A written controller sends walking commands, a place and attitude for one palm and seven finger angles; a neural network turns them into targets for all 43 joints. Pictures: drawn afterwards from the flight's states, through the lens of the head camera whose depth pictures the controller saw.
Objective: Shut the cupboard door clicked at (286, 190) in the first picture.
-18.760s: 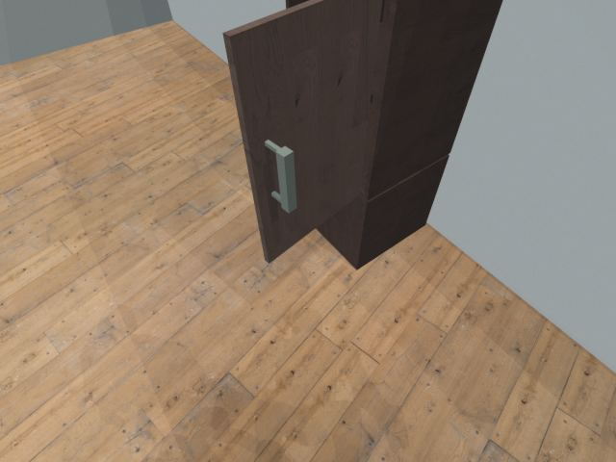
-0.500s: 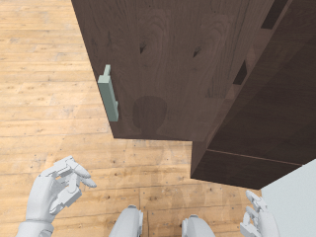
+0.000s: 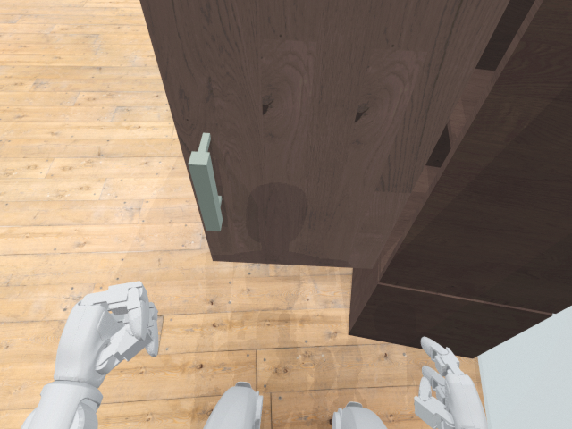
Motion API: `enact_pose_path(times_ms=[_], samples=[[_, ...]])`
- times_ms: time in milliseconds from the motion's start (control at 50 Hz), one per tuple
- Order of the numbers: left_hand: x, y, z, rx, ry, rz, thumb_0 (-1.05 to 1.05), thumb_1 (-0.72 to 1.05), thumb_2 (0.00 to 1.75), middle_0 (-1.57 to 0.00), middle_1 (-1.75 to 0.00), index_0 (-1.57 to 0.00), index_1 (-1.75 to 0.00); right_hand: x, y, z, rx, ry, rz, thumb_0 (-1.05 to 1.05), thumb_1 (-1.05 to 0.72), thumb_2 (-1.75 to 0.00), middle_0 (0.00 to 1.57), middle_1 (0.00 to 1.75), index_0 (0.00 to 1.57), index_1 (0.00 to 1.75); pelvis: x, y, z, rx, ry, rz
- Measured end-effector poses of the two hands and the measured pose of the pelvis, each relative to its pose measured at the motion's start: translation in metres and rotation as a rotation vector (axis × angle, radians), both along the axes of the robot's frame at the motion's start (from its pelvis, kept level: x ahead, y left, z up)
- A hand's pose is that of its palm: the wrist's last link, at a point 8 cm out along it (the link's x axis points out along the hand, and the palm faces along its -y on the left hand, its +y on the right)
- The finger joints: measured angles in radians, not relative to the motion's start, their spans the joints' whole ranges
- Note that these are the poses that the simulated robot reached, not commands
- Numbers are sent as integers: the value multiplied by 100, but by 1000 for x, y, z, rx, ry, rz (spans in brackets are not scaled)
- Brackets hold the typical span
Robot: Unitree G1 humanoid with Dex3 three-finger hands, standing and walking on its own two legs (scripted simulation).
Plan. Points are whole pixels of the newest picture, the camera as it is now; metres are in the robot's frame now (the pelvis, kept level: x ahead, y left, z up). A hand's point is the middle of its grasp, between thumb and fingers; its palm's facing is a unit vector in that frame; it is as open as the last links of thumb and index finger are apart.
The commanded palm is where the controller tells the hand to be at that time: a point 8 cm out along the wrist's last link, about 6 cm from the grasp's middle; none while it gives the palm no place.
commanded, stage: raise the hand and make a fist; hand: left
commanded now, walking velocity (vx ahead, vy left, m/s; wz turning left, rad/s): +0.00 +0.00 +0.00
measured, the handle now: (210, 184) +0.45 +0.16 +0.06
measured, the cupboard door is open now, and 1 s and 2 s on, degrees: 98 98 98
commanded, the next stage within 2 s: bring the fist close to the handle in 0.40 s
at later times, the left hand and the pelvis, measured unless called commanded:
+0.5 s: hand (168, 332) +0.22 +0.16 +0.06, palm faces +0.01 -1.00 -0.03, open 3.1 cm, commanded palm +0.20 +0.22 +0.06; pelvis +0.00 -0.02 +0.00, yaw +0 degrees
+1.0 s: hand (195, 287) +0.28 +0.15 +0.06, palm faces -0.01 -1.00 -0.01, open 3.1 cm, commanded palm +0.27 +0.20 +0.06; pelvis +0.00 -0.01 +0.01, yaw +0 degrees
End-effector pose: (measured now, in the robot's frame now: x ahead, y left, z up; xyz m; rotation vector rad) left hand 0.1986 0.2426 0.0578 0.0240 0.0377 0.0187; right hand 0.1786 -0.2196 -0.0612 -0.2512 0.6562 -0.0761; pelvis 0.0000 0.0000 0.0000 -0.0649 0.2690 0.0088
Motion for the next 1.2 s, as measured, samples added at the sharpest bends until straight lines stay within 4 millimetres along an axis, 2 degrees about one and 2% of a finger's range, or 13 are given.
enact_pose_path(times_ms=[140,260,580,820,1000,1200], samples=[[6,-8,2,1,3,-10,1,90,90,-130,-150,-129,-150,-14,-19,-3,-14,33,-45,2,-90,-90,21,30,21,30,1,-5,1,9,-1,-6],[6,-15,2,6,4,-6,1,90,90,-130,-150,-129,-150,-17,-30,-4,-17,36,-64,2,-90,-90,21,30,20,30,2,-11,2,18,-1,-10],[4,-27,3,11,-14,-8,1,90,90,-130,-150,-130,-150,-4,-32,-6,8,2,-44,2,-90,-90,21,30,20,30,0,-20,-1,26,-3,-7],[44,-37,1,-10,-34,-42,2,90,90,-130,-150,-130,-150,-14,-33,-12,3,42,-56,1,-90,-90,21,30,21,30,-1,-18,-1,24,4,-10],[62,-43,1,-11,-27,-27,1,90,90,-130,-150,-130,-150,-28,-34,-11,1,97,-74,1,-90,-90,21,30,20,30,2,-14,5,30,4,-15],[87,-61,1,-11,-43,-45,1,90,90,-130,-150,-130,-150,-31,-32,-15,6,138,-77,1,-90,-90,20,30,20,30,2,-12,7,34,6,-17]])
